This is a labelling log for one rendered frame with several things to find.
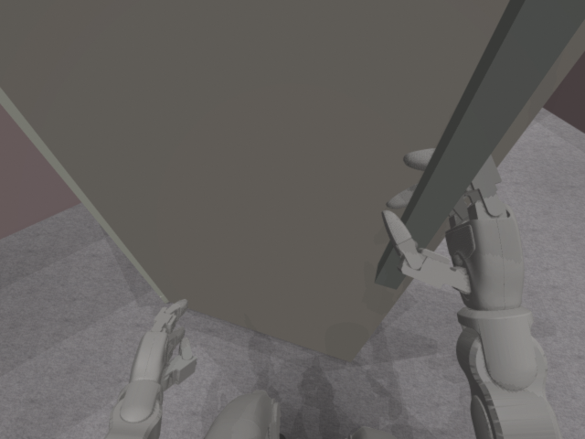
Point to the robot left thigh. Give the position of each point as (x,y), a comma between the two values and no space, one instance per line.
(249,416)

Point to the robot left hand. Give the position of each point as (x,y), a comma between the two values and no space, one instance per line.
(156,348)

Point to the robot right hand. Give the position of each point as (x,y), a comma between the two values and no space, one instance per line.
(485,235)

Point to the robot right forearm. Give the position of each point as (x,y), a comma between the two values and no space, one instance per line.
(507,371)

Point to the fridge door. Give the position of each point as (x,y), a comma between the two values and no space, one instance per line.
(243,150)

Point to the robot left forearm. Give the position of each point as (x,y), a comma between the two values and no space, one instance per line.
(138,412)

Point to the handle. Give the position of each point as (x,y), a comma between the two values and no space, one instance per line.
(527,41)

